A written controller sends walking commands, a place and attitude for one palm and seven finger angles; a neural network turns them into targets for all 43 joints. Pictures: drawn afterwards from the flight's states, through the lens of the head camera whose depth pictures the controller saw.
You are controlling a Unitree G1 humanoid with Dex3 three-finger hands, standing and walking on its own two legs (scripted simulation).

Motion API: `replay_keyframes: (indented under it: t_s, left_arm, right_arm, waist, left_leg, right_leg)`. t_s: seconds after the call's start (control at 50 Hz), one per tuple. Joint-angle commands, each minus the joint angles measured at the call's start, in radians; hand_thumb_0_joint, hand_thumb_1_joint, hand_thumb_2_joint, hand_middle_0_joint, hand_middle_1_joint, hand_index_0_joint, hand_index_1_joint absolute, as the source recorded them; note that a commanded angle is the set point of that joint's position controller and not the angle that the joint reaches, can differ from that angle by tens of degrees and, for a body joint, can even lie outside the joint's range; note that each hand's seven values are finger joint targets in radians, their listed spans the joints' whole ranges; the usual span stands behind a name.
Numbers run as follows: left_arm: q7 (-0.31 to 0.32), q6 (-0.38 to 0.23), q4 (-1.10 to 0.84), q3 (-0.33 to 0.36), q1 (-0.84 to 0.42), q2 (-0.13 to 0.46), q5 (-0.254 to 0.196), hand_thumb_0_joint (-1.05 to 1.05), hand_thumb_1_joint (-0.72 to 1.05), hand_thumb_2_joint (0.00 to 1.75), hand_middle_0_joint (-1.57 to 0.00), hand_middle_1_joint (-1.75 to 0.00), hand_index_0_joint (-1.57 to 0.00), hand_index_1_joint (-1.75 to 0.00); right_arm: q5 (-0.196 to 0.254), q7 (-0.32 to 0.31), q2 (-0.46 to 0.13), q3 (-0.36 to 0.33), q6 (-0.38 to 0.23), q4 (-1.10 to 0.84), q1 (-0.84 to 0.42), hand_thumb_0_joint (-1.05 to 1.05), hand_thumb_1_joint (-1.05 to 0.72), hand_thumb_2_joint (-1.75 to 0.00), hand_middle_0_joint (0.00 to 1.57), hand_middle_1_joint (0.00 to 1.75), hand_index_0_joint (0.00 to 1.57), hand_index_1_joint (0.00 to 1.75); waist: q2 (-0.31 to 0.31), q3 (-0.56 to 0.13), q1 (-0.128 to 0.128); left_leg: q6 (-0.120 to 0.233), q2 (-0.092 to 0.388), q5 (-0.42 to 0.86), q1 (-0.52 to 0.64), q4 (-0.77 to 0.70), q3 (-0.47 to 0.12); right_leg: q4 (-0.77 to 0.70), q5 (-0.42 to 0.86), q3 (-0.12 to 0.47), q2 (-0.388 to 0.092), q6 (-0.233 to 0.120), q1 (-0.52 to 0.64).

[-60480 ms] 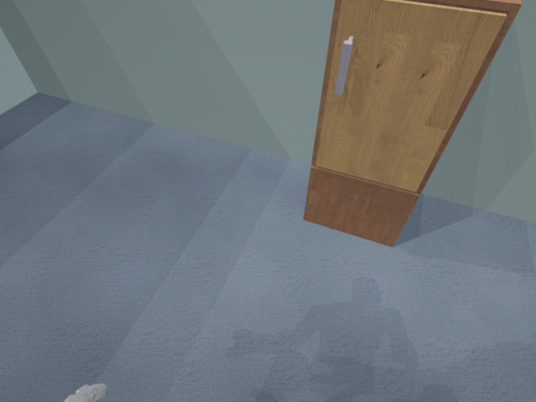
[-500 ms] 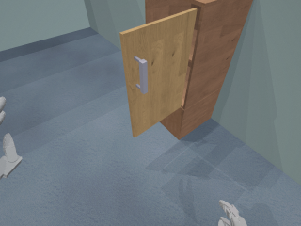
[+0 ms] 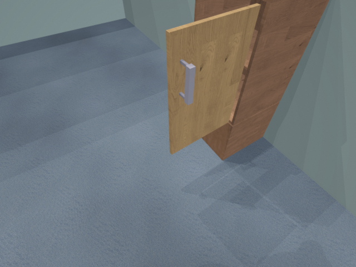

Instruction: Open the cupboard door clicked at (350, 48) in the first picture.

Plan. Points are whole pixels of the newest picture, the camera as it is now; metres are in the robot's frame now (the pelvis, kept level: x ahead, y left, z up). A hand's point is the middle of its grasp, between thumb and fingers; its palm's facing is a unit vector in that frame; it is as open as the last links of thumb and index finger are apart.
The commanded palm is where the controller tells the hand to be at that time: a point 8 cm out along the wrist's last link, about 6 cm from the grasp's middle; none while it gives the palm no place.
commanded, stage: let the arm hang, fingers relaxed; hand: left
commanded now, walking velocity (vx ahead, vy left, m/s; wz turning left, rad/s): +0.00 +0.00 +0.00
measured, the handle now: (185, 82) +0.67 +0.01 +0.03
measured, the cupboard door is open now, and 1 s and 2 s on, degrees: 93 93 93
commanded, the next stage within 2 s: look to check the result in 0.62 s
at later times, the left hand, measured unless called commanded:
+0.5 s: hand out of the picture -0.01 +0.18 -0.18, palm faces +0.02 -0.99 -0.16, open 7.4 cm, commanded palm none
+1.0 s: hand out of the picture +0.00 +0.20 -0.17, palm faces +0.01 -0.98 -0.21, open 7.4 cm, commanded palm none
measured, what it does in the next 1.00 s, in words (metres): stands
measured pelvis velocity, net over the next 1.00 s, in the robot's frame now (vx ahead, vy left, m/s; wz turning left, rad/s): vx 0.00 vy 0.02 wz -0.03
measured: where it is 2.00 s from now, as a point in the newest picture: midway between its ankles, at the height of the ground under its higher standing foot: outside the picture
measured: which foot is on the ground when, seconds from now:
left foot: down 0.00-1.00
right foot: down 0.00-1.00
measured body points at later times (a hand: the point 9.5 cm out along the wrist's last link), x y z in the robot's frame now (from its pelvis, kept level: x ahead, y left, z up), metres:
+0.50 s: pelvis +0.00 +0.02 +0.00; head -0.01 +0.02 +0.45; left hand -0.01 +0.23 -0.16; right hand -0.05 -0.17 -0.17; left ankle +0.02 +0.13 -0.74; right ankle +0.03 -0.08 -0.74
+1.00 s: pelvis +0.00 +0.02 +0.00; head +0.01 +0.01 +0.45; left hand +0.00 +0.25 -0.15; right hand -0.02 -0.20 -0.16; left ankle +0.02 +0.13 -0.74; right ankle +0.03 -0.08 -0.74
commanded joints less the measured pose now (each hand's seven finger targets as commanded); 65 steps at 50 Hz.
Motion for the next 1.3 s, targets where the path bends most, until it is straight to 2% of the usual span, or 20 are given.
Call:
replay_keyframes:
  t_s: [0.0, 0.1, 0.14, 0.2, 0.3, 0.44, 0.56, 0.58, 0.64, 0.8, 1.0, 1.1, 1.2, 1.28]
  left_arm:
    - [0.009, -0.031, 0.002, 0.005, 0.017, 0.078, 0.001, 0.00, 0.90, 0.90, -0.20, -0.30, -0.20, -0.30]
    - [0.013, -0.028, 0.040, 0.002, 0.045, 0.061, 0.001, 0.00, 0.90, 0.90, -0.20, -0.30, -0.20, -0.30]
    - [0.014, -0.026, 0.049, 0.002, 0.051, 0.050, 0.001, 0.00, 0.90, 0.90, -0.20, -0.30, -0.20, -0.30]
    - [0.017, -0.025, 0.056, 0.004, 0.066, 0.043, 0.003, 0.00, 0.90, 0.90, -0.20, -0.30, -0.20, -0.30]
    - [0.020, -0.026, 0.057, 0.007, 0.082, 0.025, 0.004, 0.00, 0.90, 0.90, -0.20, -0.30, -0.20, -0.30]
    - [0.021, -0.027, 0.056, 0.010, 0.091, 0.006, 0.005, 0.00, 0.90, 0.90, -0.20, -0.30, -0.20, -0.30]
    - [0.020, -0.029, 0.051, 0.011, 0.091, 0.006, 0.005, 0.00, 0.90, 0.90, -0.20, -0.30, -0.20, -0.30]
    - [0.020, -0.030, 0.048, 0.011, 0.090, 0.008, 0.006, 0.00, 0.90, 0.90, -0.20, -0.30, -0.20, -0.30]
    - [0.020, -0.030, 0.045, 0.012, 0.088, 0.012, 0.006, 0.00, 0.90, 0.90, -0.20, -0.30, -0.20, -0.30]
    - [0.019, -0.038, 0.041, 0.016, 0.070, 0.044, 0.006, 0.00, 0.90, 0.90, -0.20, -0.30, -0.20, -0.30]
    - [0.015, -0.041, 0.037, 0.018, 0.024, 0.088, 0.006, 0.00, 0.90, 0.90, -0.20, -0.30, -0.20, -0.30]
    - [0.012, -0.046, 0.035, 0.019, -0.004, 0.110, 0.005, 0.00, 0.90, 0.90, -0.20, -0.30, -0.20, -0.30]
    - [0.010, -0.050, 0.033, 0.019, -0.029, 0.133, 0.004, 0.00, 0.90, 0.90, -0.20, -0.30, -0.20, -0.30]
    - [0.008, -0.052, 0.031, 0.018, -0.056, 0.149, 0.003, 0.00, 0.90, 0.90, -0.20, -0.30, -0.20, -0.30]
  right_arm:
    - [0.000, -0.013, -0.086, -0.015, -0.024, 0.001, 0.061, 0.00, -0.90, -0.90, 0.20, 0.30, 0.20, 0.30]
    - [0.000, -0.015, -0.070, -0.013, -0.027, 0.031, 0.090, 0.00, -0.90, -0.90, 0.20, 0.30, 0.20, 0.30]
    - [-0.002, -0.016, -0.058, -0.010, -0.027, 0.043, 0.096, 0.00, -0.90, -0.90, 0.20, 0.30, 0.20, 0.30]
    - [-0.001, -0.017, -0.049, -0.011, -0.027, 0.049, 0.110, 0.00, -0.90, -0.90, 0.20, 0.30, 0.20, 0.30]
    - [-0.001, -0.018, -0.035, -0.013, -0.030, 0.052, 0.122, 0.00, -0.90, -0.90, 0.20, 0.30, 0.20, 0.30]
    - [-0.003, -0.020, -0.023, -0.017, -0.038, 0.049, 0.123, 0.00, -0.90, -0.90, 0.20, 0.30, 0.20, 0.30]
    - [-0.001, -0.020, -0.032, -0.022, -0.038, 0.043, 0.127, 0.00, -0.90, -0.90, 0.20, 0.30, 0.20, 0.30]
    - [-0.001, -0.020, -0.035, -0.023, -0.037, 0.041, 0.125, 0.00, -0.90, -0.90, 0.20, 0.30, 0.20, 0.30]
    - [-0.001, -0.019, -0.036, -0.023, -0.037, 0.040, 0.123, 0.00, -0.90, -0.90, 0.20, 0.30, 0.20, 0.30]
    - [0.004, -0.018, -0.075, -0.029, -0.044, 0.034, 0.094, 0.00, -0.90, -0.90, 0.20, 0.30, 0.20, 0.30]
    - [0.004, -0.014, -0.114, -0.032, -0.043, 0.035, 0.042, 0.00, -0.90, -0.90, 0.20, 0.30, 0.20, 0.30]
    - [0.004, -0.013, -0.140, -0.033, -0.047, 0.033, 0.005, 0.00, -0.90, -0.90, 0.20, 0.30, 0.20, 0.30]
    - [0.004, -0.012, -0.164, -0.034, -0.051, 0.031, -0.022, 0.00, -0.90, -0.90, 0.20, 0.30, 0.20, 0.30]
    - [0.003, -0.010, -0.182, -0.033, -0.052, 0.034, -0.044, 0.00, -0.90, -0.90, 0.20, 0.30, 0.20, 0.30]
  waist:
    - [-0.013, 0.000, -0.006]
    - [-0.042, 0.014, -0.004]
    - [-0.024, 0.035, -0.005]
    - [-0.032, 0.048, -0.001]
    - [-0.020, 0.047, -0.001]
    - [0.032, 0.049, 0.002]
    - [0.003, 0.053, -0.002]
    - [0.016, 0.054, -0.005]
    - [-0.004, 0.041, -0.005]
    - [-0.006, 0.019, -0.004]
    - [-0.026, 0.023, -0.005]
    - [0.007, -0.001, -0.004]
    - [-0.013, -0.021, -0.001]
    - [0.000, -0.027, -0.004]
  left_leg:
    - [0.038, 0.057, -0.014, -0.015, -0.116, -0.064]
    - [0.043, 0.057, -0.036, -0.018, -0.136, -0.062]
    - [0.043, 0.055, -0.052, -0.029, -0.145, -0.060]
    - [0.046, 0.053, -0.070, -0.044, -0.150, -0.064]
    - [0.046, 0.051, -0.080, -0.050, -0.148, -0.065]
    - [0.046, 0.058, -0.095, -0.079, -0.173, -0.080]
    - [0.047, 0.056, -0.088, -0.068, -0.163, -0.078]
    - [0.047, 0.057, -0.093, -0.063, -0.165, -0.079]
    - [0.050, 0.059, -0.090, -0.059, -0.164, -0.082]
    - [0.051, 0.065, -0.030, -0.027, -0.157, -0.079]
    - [0.047, 0.061, -0.009, -0.001, -0.157, -0.075]
    - [0.045, 0.069, 0.039, 0.024, -0.158, -0.077]
    - [0.043, 0.074, 0.078, 0.037, -0.164, -0.083]
    - [0.040, 0.077, 0.093, 0.047, -0.173, -0.085]
  right_leg:
    - [-0.151, -0.103, 0.171, -0.137, 0.007, -0.012]
    - [-0.143, -0.127, 0.166, -0.132, 0.011, -0.028]
    - [-0.139, -0.136, 0.168, -0.132, 0.013, -0.043]
    - [-0.133, -0.153, 0.167, -0.129, 0.015, -0.051]
    - [-0.121, -0.147, 0.165, -0.128, 0.017, -0.060]
    - [-0.088, -0.085, 0.157, -0.120, 0.018, -0.040]
    - [-0.091, -0.090, 0.158, -0.123, 0.019, -0.052]
    - [-0.092, -0.091, 0.160, -0.122, 0.019, -0.058]
    - [-0.089, -0.085, 0.161, -0.122, 0.019, -0.049]
    - [-0.086, -0.040, 0.166, -0.125, 0.016, -0.033]
    - [-0.113, -0.061, 0.174, -0.137, 0.014, -0.029]
    - [-0.115, -0.011, 0.174, -0.141, 0.012, -0.005]
    - [-0.118, 0.033, 0.170, -0.145, 0.013, 0.026]
    - [-0.125, 0.053, 0.172, -0.149, 0.013, 0.041]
